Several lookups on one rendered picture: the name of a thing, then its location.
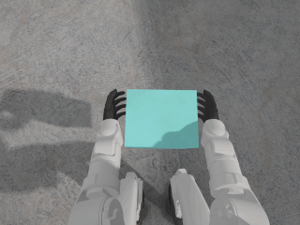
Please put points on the right robot hand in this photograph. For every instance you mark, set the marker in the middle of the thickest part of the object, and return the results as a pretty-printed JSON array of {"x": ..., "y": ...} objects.
[{"x": 209, "y": 109}]

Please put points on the left robot thigh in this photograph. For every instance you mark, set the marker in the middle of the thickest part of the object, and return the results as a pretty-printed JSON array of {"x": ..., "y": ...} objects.
[{"x": 130, "y": 196}]

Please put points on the right robot upper arm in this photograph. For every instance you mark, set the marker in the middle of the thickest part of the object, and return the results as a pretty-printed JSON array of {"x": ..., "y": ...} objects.
[{"x": 227, "y": 210}]

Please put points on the left robot hand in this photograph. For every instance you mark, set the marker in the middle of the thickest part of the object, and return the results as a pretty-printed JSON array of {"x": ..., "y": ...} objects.
[{"x": 110, "y": 111}]

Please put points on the left robot upper arm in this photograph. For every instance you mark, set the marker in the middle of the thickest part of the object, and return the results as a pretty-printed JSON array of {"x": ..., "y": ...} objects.
[{"x": 105, "y": 210}]

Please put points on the carton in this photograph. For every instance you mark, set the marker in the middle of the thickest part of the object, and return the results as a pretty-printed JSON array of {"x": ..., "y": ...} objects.
[{"x": 161, "y": 119}]

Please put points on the robot left forearm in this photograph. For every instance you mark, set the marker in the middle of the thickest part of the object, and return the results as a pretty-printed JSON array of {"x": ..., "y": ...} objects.
[{"x": 103, "y": 175}]

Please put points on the robot right forearm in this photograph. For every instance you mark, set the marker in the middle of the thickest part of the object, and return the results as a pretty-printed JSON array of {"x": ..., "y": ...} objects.
[{"x": 225, "y": 174}]

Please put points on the right robot shin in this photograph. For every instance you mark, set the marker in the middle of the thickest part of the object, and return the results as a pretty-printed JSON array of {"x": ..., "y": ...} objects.
[{"x": 178, "y": 212}]

